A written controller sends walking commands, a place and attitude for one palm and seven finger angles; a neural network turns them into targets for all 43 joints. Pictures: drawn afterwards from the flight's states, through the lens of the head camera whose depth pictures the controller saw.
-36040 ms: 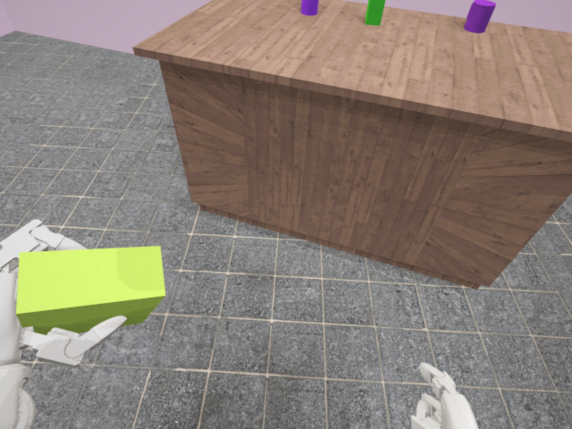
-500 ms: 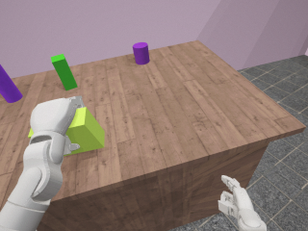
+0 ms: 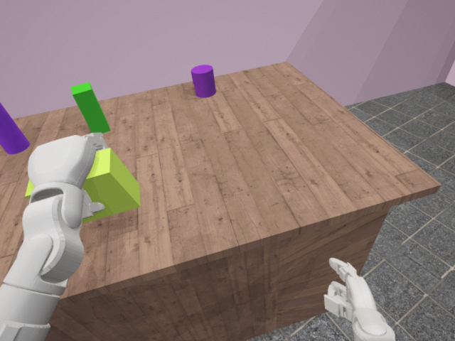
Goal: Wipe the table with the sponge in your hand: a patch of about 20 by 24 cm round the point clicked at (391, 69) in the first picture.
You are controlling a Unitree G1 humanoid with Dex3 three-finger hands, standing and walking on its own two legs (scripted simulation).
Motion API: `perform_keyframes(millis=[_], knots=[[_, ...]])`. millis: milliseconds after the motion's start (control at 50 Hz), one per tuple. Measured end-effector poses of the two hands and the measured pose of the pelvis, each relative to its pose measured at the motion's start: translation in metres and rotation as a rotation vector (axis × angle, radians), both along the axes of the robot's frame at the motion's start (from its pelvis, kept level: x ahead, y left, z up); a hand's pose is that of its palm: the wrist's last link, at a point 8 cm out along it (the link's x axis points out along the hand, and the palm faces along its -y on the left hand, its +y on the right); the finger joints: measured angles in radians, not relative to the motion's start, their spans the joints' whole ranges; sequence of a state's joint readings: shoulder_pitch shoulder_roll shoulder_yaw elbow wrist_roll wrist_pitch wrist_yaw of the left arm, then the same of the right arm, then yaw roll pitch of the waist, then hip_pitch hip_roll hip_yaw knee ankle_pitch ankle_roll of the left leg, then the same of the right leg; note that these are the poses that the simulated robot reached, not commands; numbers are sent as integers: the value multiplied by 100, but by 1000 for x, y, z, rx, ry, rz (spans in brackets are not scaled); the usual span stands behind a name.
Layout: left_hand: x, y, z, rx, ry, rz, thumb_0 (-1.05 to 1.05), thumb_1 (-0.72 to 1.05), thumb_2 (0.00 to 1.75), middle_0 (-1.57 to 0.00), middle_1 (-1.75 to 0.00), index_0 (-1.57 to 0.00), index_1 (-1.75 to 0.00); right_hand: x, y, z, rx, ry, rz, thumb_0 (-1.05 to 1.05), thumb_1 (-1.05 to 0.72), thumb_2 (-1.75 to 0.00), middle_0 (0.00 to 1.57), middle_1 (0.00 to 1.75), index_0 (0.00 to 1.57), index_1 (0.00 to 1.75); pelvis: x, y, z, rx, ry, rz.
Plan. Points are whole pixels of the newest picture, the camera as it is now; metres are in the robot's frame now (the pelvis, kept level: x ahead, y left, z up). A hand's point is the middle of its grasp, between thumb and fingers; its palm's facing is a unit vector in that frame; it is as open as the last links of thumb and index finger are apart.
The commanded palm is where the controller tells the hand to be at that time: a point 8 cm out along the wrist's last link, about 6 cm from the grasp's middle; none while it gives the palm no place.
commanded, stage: move the sponge above the wiping area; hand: left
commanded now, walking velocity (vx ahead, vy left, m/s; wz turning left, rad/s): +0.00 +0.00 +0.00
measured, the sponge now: (95, 194) +0.29 +0.29 +0.14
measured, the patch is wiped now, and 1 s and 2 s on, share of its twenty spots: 0.00 0.00 0.00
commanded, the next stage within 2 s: lower the sponge onto the table in 1.78 s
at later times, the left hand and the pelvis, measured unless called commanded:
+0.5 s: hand (76, 180) +0.28 +0.30 +0.18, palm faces +0.21 -0.04 -0.98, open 9.6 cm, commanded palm +0.23 +0.28 +0.23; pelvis +0.00 +0.01 +0.00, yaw +1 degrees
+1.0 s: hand (74, 189) +0.27 +0.30 +0.17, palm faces +0.18 -0.08 -0.98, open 9.6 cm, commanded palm +0.22 +0.28 +0.23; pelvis +0.00 +0.01 +0.00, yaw +1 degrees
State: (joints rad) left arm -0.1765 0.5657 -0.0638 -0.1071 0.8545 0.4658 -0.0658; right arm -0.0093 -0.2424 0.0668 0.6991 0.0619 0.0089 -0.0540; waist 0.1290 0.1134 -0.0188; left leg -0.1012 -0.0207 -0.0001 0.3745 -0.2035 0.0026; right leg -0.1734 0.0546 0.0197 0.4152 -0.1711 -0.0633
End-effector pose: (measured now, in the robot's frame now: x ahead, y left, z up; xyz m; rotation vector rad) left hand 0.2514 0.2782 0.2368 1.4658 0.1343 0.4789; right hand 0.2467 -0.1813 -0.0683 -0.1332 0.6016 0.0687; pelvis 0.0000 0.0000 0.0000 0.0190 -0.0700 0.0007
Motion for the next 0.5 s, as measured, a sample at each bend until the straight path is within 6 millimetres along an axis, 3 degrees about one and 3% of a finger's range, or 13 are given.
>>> perform_keyframes(millis=[80,200,260,380,500], knots=[[-6,11,1,-46,22,75,0,-46,105,-78,-137,-78,-138,-2,-8,-3,18,13,-20,2,-90,-89,20,30,20,30,1,1,-1,0,15,-3],[-27,5,-47,-92,218,53,-1,-46,105,-78,-137,-78,-138,-2,-20,-9,-23,26,-28,2,-90,-89,20,30,20,29,0,4,-3,1,20,9],[-32,-1,-59,-61,258,-4,-1,-46,105,-78,-137,-78,-138,-2,-20,-9,-66,28,-15,2,-90,-89,20,30,20,29,-1,3,-3,0,8,20],[-20,3,-34,17,121,-70,-1,-46,105,-79,-136,-79,-137,-3,-8,-5,-71,11,-7,2,-90,-89,20,30,20,29,-2,1,-2,-6,-11,22],[-1,18,-3,-13,17,26,-1,-46,105,-79,-137,-79,-137,-1,5,-3,-10,3,-7,2,-90,-89,20,30,20,29,-1,6,0,-5,4,16]])
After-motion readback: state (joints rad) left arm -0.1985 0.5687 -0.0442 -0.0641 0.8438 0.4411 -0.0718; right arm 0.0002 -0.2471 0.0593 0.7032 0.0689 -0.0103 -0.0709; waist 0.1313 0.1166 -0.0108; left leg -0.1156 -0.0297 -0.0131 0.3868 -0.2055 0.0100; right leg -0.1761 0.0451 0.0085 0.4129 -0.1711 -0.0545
